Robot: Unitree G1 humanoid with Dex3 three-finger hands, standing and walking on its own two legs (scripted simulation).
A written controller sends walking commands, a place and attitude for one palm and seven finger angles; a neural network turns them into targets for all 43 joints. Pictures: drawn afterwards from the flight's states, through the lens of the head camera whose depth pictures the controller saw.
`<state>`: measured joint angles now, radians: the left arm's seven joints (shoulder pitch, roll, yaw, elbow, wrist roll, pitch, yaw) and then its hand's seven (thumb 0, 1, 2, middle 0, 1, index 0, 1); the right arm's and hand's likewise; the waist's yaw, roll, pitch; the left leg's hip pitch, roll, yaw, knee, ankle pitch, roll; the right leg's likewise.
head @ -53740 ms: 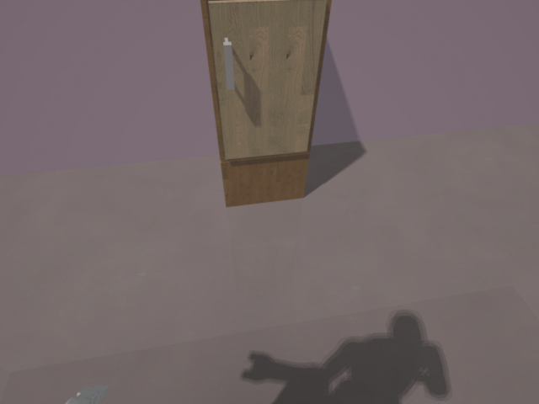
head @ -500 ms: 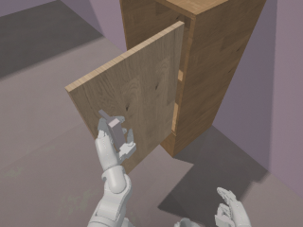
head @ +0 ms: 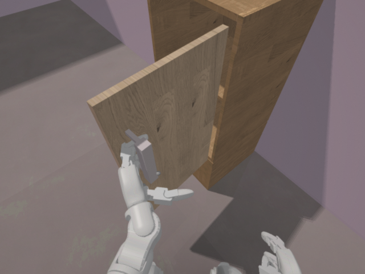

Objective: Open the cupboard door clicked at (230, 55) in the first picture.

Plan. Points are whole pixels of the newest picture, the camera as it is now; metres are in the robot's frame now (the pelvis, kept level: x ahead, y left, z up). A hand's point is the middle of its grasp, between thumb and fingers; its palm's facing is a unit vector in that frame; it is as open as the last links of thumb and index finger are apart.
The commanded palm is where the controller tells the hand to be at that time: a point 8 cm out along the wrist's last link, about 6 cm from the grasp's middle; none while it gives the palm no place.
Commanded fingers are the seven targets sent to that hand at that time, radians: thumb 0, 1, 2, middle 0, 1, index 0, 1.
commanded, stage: open thumb and fingers to let go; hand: left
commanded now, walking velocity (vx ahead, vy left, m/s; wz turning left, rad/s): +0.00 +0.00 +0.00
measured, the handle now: (141, 156) +0.36 +0.11 +0.05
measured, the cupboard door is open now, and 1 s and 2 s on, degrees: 96 100 100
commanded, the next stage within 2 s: slide the hand sideways off the handle in 0.12 s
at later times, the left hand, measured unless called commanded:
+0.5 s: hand (159, 192) +0.27 +0.07 +0.05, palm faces -0.12 -0.99 +0.04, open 16.2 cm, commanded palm +0.25 +0.11 +0.05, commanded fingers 0.00 -0.50 0.30 -0.15 -0.30 -0.15 -0.30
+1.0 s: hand (142, 212) +0.23 +0.09 +0.05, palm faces +0.00 -1.00 -0.01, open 16.3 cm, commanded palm +0.20 +0.15 +0.05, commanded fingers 0.00 -0.50 0.30 -0.15 -0.30 -0.15 -0.30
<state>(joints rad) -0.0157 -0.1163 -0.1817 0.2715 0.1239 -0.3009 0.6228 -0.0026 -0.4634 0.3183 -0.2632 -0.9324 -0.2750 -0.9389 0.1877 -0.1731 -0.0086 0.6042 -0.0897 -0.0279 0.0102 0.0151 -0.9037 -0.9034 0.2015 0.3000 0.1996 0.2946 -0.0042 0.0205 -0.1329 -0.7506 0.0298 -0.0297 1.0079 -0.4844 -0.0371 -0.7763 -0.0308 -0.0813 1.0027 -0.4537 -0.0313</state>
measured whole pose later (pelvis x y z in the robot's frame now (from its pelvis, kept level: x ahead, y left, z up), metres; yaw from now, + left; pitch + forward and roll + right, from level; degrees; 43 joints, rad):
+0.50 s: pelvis -0.01 +0.02 +0.00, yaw +0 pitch +11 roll -1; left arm 0.04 0.03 -0.22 0.18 -0.07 -0.33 0.08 -0.01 -0.50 0.30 -0.19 -0.33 -0.16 -0.35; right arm 0.22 -0.22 0.01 0.53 -0.01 -0.06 -0.01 0.02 -0.90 -0.90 0.20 0.30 0.20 0.29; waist 0.00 0.04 -0.09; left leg -0.75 0.01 -0.01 1.04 -0.48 -0.01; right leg -0.77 -0.05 -0.06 1.02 -0.44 0.00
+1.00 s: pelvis +0.00 +0.01 -0.01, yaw +0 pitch +13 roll +0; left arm 0.37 0.06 -0.19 -0.12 -0.01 -0.33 0.09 -0.01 -0.50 0.30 -0.16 -0.30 -0.16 -0.30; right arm 0.24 -0.20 0.03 0.43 -0.02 -0.06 0.00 0.02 -0.90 -0.90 0.20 0.30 0.20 0.29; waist 0.01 0.03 -0.11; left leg -0.78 0.02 -0.02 1.08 -0.52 -0.02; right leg -0.80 -0.04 -0.07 1.07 -0.49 -0.01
